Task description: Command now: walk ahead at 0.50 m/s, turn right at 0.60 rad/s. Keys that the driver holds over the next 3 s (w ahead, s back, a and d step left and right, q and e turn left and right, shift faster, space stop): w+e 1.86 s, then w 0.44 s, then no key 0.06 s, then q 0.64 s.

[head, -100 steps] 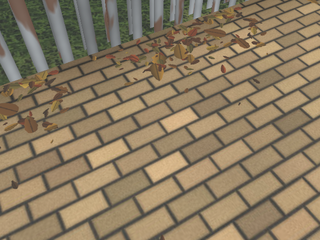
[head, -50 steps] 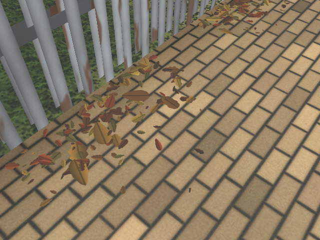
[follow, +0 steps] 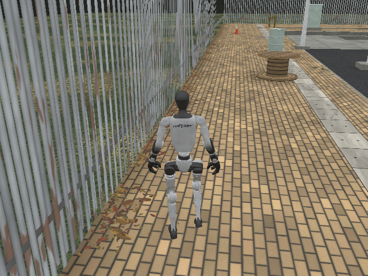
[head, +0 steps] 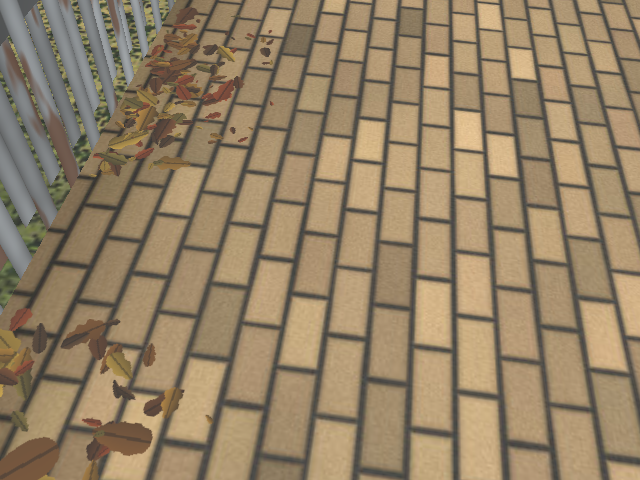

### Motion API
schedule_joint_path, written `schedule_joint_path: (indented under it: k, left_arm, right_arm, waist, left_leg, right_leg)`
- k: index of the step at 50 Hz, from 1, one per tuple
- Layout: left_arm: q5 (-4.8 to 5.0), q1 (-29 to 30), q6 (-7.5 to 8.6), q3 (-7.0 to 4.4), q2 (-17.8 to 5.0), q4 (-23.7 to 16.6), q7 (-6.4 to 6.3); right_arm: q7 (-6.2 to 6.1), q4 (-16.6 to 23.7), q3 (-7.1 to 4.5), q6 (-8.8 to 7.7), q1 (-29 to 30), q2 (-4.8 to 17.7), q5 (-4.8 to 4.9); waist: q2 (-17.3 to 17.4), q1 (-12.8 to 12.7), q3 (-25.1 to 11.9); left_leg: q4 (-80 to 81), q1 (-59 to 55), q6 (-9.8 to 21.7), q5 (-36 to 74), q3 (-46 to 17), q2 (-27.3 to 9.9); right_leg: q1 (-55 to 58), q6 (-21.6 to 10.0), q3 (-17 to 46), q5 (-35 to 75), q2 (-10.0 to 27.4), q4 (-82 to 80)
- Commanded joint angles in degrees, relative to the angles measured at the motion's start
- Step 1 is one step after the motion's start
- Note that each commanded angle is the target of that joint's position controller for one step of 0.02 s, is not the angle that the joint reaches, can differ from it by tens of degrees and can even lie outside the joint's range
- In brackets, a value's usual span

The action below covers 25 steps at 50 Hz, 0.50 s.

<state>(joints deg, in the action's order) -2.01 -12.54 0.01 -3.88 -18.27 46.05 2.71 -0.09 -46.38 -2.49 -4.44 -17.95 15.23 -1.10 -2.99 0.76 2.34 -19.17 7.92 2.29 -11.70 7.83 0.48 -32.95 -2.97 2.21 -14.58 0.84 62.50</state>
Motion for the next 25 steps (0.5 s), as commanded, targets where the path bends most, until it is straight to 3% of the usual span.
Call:
schedule_joint_path:
  k: [1,5,9,11,12,13,14,15,16,17,18,19,21,25]
  left_arm:
    - [-0.03,2.90,0.20,0.42,-0.51,-4.77,1.03]
    - [0.20,11.02,0.77,1.65,1.22,-7.61,2.10]
    - [-0.45,15.17,0.61,1.63,0.26,-9.50,2.27]
    - [-0.87,13.29,0.55,1.15,-0.63,-9.25,1.71]
    - [-0.98,9.21,0.76,0.64,-1.46,-8.18,1.33]
    - [-1.22,1.11,1.26,-0.23,-2.65,-5.68,0.73]
    - [-1.73,-9.07,1.46,-1.89,-6.53,-2.71,-0.31]
    - [-0.81,-8.09,1.07,-3.44,-13.33,-3.77,-1.26]
    - [0.72,-11.62,0.40,-3.52,-12.93,-4.88,-1.93]
    - [1.07,-9.35,0.26,-3.22,-11.41,-3.18,-2.54]
    - [1.53,-6.58,0.58,-2.50,-8.38,-2.74,-2.73]
    - [1.61,-3.82,1.06,-2.00,-6.67,-2.97,-2.85]
    - [2.00,-1.24,2.04,-1.19,-4.65,-3.43,-2.71]
    - [1.83,-5.00,3.12,-1.76,-6.33,-2.04,-2.17]
  right_arm:
    - [0.13,1.80,-1.34,-1.13,-1.05,5.72,0.14]
    - [0.04,0.42,-1.62,-1.06,-2.52,6.64,0.14]
    - [-0.53,-1.54,-2.13,-0.22,-5.83,8.55,0.15]
    - [-0.92,-2.31,-2.39,0.67,-6.60,10.09,0.06]
    - [-1.08,-2.52,-2.49,1.24,-6.79,10.87,0.03]
    - [-1.13,-2.19,-2.42,1.77,-6.22,11.18,0.27]
    - [-1.02,-0.68,-2.08,1.86,-5.95,10.35,0.00]
    - [0.43,3.97,-0.48,1.49,-8.31,3.04,0.12]
    - [0.42,5.49,-1.60,1.21,-0.85,8.47,-0.43]
    - [0.63,6.89,-1.46,0.66,3.57,8.07,0.26]
    - [0.52,6.28,-0.97,0.07,2.77,7.15,0.45]
    - [0.42,5.48,-1.05,0.40,2.06,7.07,-0.10]
    - [0.61,4.57,-1.03,2.45,-1.16,6.61,-1.59]
    - [1.15,6.42,-0.84,3.95,4.04,5.01,-1.57]
  waist:
    - [8.43,-0.35,0.38]
    - [8.24,1.12,1.77]
    - [8.02,1.89,2.67]
    - [8.93,0.58,0.54]
    - [9.10,-1.26,-2.14]
    - [7.70,-4.90,-6.81]
    - [2.75,-9.13,-13.14]
    - [-11.90,-4.58,-18.51]
    - [-3.63,-8.75,-20.71]
    - [-0.83,-7.41,-11.93]
    - [1.32,-4.60,-6.46]
    - [2.68,-2.02,-3.72]
    - [1.78,1.18,-4.00]
    - [1.76,0.31,-1.77]
  left_leg:
    - [10.37,-2.95,6.62,16.91,-7.49,-15.35]
    - [10.33,-2.60,5.03,19.01,-0.44,-13.85]
    - [7.28,-8.75,3.95,26.35,2.45,-16.07]
    - [-0.41,-11.92,3.26,43.29,4.74,-16.53]
    - [-7.88,-12.53,3.11,50.11,5.58,-16.57]
    - [-19.36,-9.21,2.35,49.32,6.85,-15.93]
    - [-35.99,1.59,0.47,34.45,7.29,-14.55]
    - [-55.97,28.04,-3.24,-18.88,5.62,-4.54]
    - [-62.12,34.73,-3.50,-20.23,-6.12,-1.32]
    - [-59.92,38.06,-2.73,-13.05,-8.58,-4.79]
    - [-53.92,34.87,-2.53,-9.02,-8.33,-6.74]
    - [-49.83,30.78,-2.81,-8.24,-8.65,-7.97]
    - [-46.15,24.19,-4.07,-8.18,-8.83,-8.32]
    - [-38.74,26.75,-5.63,-1.82,-7.66,-7.60]
  right_leg:
    - [-6.70,0.85,0.24,5.87,2.55,-3.64]
    - [-2.34,0.28,-4.17,13.73,2.37,-18.00]
    - [0.25,-2.29,-7.63,8.59,1.01,-25.39]
    - [5.17,-4.49,-9.76,2.16,-2.37,-27.36]
    - [10.08,-5.92,-10.20,-0.31,-4.59,-28.58]
    - [20.40,-7.67,-9.96,0.65,-6.71,-32.20]
    - [35.24,-10.44,-0.84,-3.65,-1.40,-35.11]
    - [53.85,-18.25,29.39,-5.37,17.19,-37.94]
    - [53.86,-19.93,41.19,-2.06,19.27,-44.76]
    - [48.31,-18.28,30.07,5.05,17.05,-45.23]
    - [39.74,-16.30,24.03,12.78,14.54,-45.96]
    - [33.50,-14.33,19.52,18.49,11.32,-46.76]
    - [26.73,-13.53,15.09,23.56,7.93,-48.18]
    - [23.05,-13.50,14.38,18.88,5.49,-51.42]
